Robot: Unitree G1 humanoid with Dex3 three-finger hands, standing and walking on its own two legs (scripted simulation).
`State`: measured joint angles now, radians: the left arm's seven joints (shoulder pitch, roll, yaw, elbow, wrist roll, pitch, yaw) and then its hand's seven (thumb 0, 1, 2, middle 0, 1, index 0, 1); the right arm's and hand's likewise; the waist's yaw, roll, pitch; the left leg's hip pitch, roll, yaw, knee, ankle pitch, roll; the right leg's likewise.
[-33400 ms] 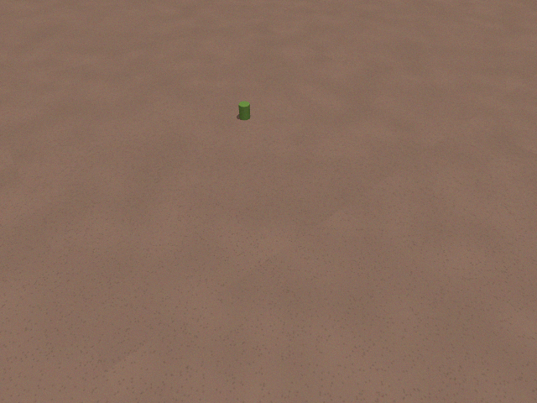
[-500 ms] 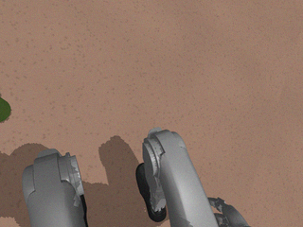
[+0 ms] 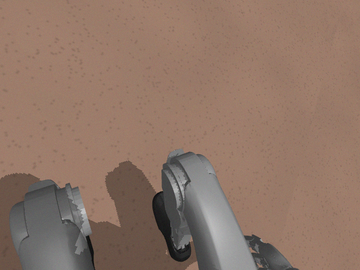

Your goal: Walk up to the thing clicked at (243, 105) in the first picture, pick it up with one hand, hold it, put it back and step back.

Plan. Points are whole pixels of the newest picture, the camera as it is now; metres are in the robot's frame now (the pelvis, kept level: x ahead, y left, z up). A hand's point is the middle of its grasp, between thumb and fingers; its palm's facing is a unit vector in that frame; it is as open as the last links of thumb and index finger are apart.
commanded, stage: rest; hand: left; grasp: from above
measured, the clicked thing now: out of the picture +0.44 +0.35 -0.26
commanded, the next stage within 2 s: open in 0.04 s
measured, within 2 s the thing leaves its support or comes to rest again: neither
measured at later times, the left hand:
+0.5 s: hand out of the picture +0.44 +0.35 -0.22, palm faces -0.42 -0.14 -0.90, open 11.5 cm
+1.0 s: hand out of the picture +0.44 +0.35 -0.21, palm faces -0.43 -0.14 -0.89, open 13.9 cm
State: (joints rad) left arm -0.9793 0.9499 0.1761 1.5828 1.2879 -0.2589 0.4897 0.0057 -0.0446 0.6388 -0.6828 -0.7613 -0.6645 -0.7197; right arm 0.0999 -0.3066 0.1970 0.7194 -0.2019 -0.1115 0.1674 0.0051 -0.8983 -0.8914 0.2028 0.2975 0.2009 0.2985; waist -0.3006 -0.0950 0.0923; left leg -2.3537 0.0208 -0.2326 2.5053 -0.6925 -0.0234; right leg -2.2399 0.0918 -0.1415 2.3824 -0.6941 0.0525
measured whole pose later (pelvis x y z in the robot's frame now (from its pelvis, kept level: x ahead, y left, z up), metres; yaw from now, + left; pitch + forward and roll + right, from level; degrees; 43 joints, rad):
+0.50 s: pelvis -0.01 +0.00 +0.00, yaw -1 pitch +28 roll -13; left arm -1.01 1.00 0.14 1.65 1.29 -0.25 0.55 0.00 -0.20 0.85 -0.38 -0.92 -0.39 -0.90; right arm 0.10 -0.31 0.25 0.71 -0.22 -0.16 0.18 0.01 -0.89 -0.89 0.20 0.30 0.20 0.30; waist -0.33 -0.12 0.11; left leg -2.35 0.02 -0.26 2.52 -0.68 -0.02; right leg -2.23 0.10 -0.16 2.38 -0.67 0.06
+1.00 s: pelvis +0.00 +0.00 +0.00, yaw -1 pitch +29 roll -13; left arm -0.98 0.98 0.14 1.58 1.25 -0.24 0.49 0.00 -0.52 1.06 -0.09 -1.05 -0.09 -1.05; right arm 0.09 -0.31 0.25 0.69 -0.21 -0.14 0.19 0.01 -0.89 -0.89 0.20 0.30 0.20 0.30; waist -0.32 -0.11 0.11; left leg -2.34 0.02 -0.25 2.51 -0.69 -0.02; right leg -2.22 0.10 -0.16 2.36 -0.68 0.06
